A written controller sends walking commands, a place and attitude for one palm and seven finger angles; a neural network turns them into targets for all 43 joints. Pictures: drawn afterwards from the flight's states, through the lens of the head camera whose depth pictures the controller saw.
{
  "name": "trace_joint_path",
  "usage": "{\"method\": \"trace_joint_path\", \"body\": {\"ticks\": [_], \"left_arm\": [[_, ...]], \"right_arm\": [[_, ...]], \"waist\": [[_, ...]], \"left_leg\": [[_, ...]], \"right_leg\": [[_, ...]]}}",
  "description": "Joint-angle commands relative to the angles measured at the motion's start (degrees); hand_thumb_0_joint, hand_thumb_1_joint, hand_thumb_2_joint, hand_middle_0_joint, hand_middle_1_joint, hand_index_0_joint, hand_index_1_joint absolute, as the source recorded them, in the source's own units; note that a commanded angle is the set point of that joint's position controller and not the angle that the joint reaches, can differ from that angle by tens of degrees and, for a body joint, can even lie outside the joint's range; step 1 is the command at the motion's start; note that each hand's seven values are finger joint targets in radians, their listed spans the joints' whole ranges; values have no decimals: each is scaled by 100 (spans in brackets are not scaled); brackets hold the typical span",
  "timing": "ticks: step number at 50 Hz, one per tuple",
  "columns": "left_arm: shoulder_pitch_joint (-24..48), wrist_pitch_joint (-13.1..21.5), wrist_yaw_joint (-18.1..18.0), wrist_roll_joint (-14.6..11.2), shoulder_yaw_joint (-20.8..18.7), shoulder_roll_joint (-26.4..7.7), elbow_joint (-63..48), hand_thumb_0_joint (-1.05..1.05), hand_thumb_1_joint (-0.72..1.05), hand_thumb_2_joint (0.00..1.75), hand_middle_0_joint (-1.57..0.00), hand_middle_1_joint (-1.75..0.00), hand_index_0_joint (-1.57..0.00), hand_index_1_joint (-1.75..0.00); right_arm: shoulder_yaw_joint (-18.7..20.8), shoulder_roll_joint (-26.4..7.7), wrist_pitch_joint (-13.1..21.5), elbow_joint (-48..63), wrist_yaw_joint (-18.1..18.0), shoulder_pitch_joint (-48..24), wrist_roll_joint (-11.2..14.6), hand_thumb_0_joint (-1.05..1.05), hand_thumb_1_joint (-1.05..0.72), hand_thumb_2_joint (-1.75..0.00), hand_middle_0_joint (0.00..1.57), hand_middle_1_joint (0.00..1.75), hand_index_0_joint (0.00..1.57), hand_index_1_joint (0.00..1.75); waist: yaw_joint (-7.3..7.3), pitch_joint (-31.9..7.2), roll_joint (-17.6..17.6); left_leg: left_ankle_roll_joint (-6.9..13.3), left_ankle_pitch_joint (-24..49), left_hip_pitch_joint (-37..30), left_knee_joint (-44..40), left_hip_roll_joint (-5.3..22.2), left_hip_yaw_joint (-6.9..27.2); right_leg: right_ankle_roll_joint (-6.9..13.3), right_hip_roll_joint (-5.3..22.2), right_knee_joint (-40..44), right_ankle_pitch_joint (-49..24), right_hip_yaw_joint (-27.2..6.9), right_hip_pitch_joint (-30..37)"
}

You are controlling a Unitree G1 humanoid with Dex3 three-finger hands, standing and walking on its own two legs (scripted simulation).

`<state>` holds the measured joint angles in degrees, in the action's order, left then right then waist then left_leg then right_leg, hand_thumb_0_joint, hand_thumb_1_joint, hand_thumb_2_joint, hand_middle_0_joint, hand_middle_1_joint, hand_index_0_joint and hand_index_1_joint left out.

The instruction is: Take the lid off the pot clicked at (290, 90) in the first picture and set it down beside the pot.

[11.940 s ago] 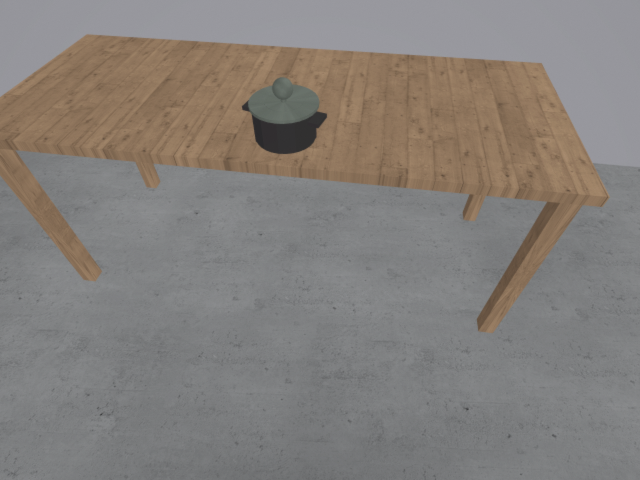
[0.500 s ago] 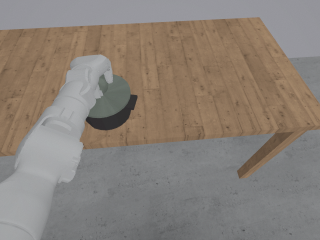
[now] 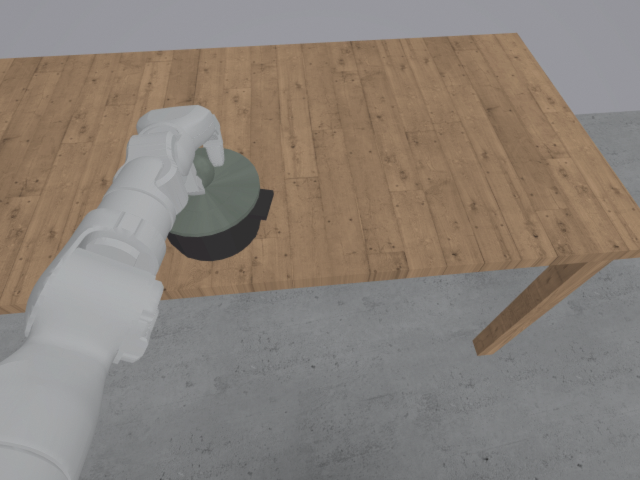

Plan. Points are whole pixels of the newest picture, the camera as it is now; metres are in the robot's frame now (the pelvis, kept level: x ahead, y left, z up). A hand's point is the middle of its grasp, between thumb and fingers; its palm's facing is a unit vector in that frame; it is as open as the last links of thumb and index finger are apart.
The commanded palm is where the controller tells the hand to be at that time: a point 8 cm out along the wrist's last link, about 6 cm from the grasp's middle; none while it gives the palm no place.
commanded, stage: close the fingers and squeeze the knob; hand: left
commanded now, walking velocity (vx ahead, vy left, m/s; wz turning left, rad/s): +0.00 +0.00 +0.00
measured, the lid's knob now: (196, 172) +0.53 +0.12 +0.05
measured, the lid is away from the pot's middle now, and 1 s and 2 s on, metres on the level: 0.01 0.01 0.01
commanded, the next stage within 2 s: lift the lid straight up in 0.42 s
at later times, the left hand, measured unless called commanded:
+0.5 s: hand (189, 170) +0.51 +0.12 +0.08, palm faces -0.38 -0.05 -0.92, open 7.6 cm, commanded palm +0.52 +0.12 +0.13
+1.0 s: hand (180, 162) +0.50 +0.12 +0.10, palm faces -0.36 -0.05 -0.93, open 7.6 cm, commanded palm +0.52 +0.13 +0.17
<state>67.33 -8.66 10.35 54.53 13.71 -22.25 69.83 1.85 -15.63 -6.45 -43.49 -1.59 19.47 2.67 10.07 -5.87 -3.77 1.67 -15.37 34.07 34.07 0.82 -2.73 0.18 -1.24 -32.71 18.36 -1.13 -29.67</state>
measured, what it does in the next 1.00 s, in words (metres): stands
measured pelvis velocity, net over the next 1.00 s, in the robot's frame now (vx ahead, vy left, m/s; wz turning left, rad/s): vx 0.00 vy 0.00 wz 0.00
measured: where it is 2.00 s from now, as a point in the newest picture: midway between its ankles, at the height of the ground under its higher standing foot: outside the picture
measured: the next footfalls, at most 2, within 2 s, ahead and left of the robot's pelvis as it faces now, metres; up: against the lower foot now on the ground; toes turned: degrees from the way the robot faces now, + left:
none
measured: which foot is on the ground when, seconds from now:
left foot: down 0.00-1.00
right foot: down 0.00-1.00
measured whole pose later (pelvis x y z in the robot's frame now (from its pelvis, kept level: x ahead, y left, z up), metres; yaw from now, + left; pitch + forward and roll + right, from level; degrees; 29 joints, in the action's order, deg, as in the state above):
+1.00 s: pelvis +0.00 +0.00 +0.01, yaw +0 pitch +13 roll -1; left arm 64.5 -8.7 11.8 53.4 13.4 -22.5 65.6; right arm 1.7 -15.2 -4.3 -43.6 -2.0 19.6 3.1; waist 9.1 -5.5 -4.2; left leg 1.8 -14.5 29.5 31.0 0.4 -2.8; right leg 0.0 -0.9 -29.5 17.4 -1.2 -25.1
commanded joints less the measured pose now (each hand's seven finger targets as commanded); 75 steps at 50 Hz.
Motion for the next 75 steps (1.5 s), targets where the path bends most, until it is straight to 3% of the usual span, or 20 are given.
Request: {"method": "trace_joint_path", "body": {"ticks": [1,5,8,9,13,16,18,24,30,34,37,42,44,46,54,55,57,60,64,75], "left_arm": [[3060,30,-213,114,-168,-1030,-1121,0,46,70,-76,-104,-76,-105],[2780,1,-249,65,-331,-1170,-913,0,49,72,-77,-104,-78,-105],[2907,-20,-258,29,-89,-833,-964,0,52,74,-78,-105,-79,-106],[3028,-9,-291,90,-343,-1196,-1068,0,53,74,-79,-105,-79,-106],[2893,-32,-258,43,-227,-1018,-1062,0,57,76,-80,-106,-81,-107],[2952,-42,-276,120,-437,-1408,-1045,0,60,78,-81,-107,-83,-107],[2824,-53,-239,76,-247,-1124,-884,0,63,79,-82,-107,-84,-108],[3043,0,-263,186,-479,-1437,-1158,0,67,81,-84,-109,-86,-109],[3286,-18,-284,135,-238,-1189,-1343,0,68,82,-85,-109,-87,-109],[3415,-3,-328,143,-599,-1699,-1493,0,68,82,-85,-110,-87,-109],[3596,28,-312,91,-250,-1238,-1896,0,68,82,-86,-110,-87,-109],[3237,-7,-232,-14,-347,-1298,-1557,0,68,82,-86,-110,-88,-109],[3332,23,-216,38,-514,-1584,-1709,0,68,82,-86,-110,-88,-109],[3523,39,-184,26,-267,-1298,-1937,0,68,82,-86,-110,-88,-109],[3448,26,-41,13,-409,-1501,-1968,0,68,82,-86,-110,-88,-109],[3435,-22,-17,-54,-198,-1220,-1865,0,68,82,-86,-110,-88,-109],[3492,-80,-21,-63,-472,-1590,-1788,0,68,82,-86,-110,-88,-109],[3646,-64,63,-78,-199,-1266,-2020,0,68,82,-86,-110,-88,-109],[3699,-71,131,-60,-350,-1506,-1950,0,68,82,-86,-110,-88,-109],[4167,-143,201,-95,-195,-1314,-2033,0,68,82,-86,-110,-88,-109]], "right_arm": [[301,-893,90,296,-49,641,-29,0,-90,-90,20,30,20,30],[288,-889,77,290,-41,621,-36,0,-90,-90,20,30,20,30],[291,-891,90,281,-43,591,-12,0,-90,-90,20,30,20,30],[295,-925,95,267,-43,622,-30,0,-90,-90,20,30,20,30],[289,-879,103,323,-55,566,-24,0,-90,-90,20,30,20,30],[263,-912,98,340,-82,601,-18,0,-90,-90,20,30,20,30],[254,-897,99,337,-84,568,4,0,-90,-90,20,30,20,30],[283,-919,118,359,-93,662,-39,0,-90,-90,20,30,20,30],[282,-874,116,354,-102,611,-9,0,-90,-90,20,30,20,30],[273,-896,185,352,-129,654,-11,0,-90,-90,20,30,20,30],[305,-816,290,364,-108,632,0,0,-90,-90,20,30,20,30],[300,-839,313,307,-92,596,3,0,-90,-90,20,30,20,30],[280,-876,320,323,-113,564,12,0,-90,-90,20,30,20,30],[281,-832,369,353,-106,514,17,0,-90,-90,20,30,20,30],[270,-845,390,405,-101,407,25,0,-90,-90,20,30,20,30],[247,-820,380,416,-89,365,28,0,-90,-90,20,30,20,30],[241,-872,365,386,-103,357,45,0,-90,-90,20,30,20,30],[231,-827,396,448,-97,266,51,0,-90,-90,20,30,20,30],[217,-868,404,436,-112,266,45,0,-90,-90,20,30,20,30],[198,-845,513,444,-70,217,38,0,-90,-90,20,30,20,30]], "waist": [[162,-2600,241],[111,-2416,311],[136,-2304,231],[124,-2446,259],[106,-2483,296],[109,-2526,403],[109,-2294,309],[78,-2701,135],[127,-2589,128],[83,-2822,126],[70,-2990,-148],[64,-2561,250],[27,-2725,165],[43,-2730,82],[-49,-2787,139],[-16,-2554,203],[-40,-2472,358],[-39,-2538,235],[-44,-2626,323],[-56,-2615,223]], "left_leg": [[278,2288,-2460,84,-169,153],[278,2331,-2377,82,-162,136],[273,2195,-2372,20,-138,147],[282,2177,-2424,38,-141,161],[292,2263,-2373,51,-162,114],[298,2100,-2248,13,-186,105],[280,2128,-2209,4,-157,104],[278,2347,-2493,73,-153,148],[267,2301,-2558,17,-126,162],[298,2363,-2678,-23,-158,183],[275,2758,-3108,-18,-121,242],[303,2520,-2837,-87,-158,177],[303,2553,-2878,-129,-182,196],[304,2579,-3002,-139,-187,202],[301,2767,-3121,-166,-202,230],[300,2615,-3007,-189,-215,208],[309,2305,-2845,-248,-202,178],[309,2509,-3024,-232,-215,208],[317,2442,-3046,-268,-237,231],[287,2509,-3240,-323,-225,298]], "right_leg": [[114,-226,295,-2600,247,183],[119,-222,311,-2645,256,250],[140,-208,337,-2443,282,106],[125,-219,328,-2496,261,166],[127,-194,338,-2659,236,306],[105,-201,336,-2668,215,438],[128,-186,342,-2546,249,281],[132,-211,295,-2644,229,281],[129,-213,340,-2559,263,239],[121,-221,386,-2706,204,453],[131,-222,403,-2755,247,378],[103,-213,510,-2807,257,499],[120,-201,486,-2894,219,601],[113,-204,502,-2853,236,533],[118,-172,517,-2978,221,683],[112,-167,537,-2891,250,640],[110,-143,565,-2817,237,745],[111,-134,555,-2904,244,715],[108,-140,571,-2879,222,761],[124,-141,594,-2729,255,654]]}}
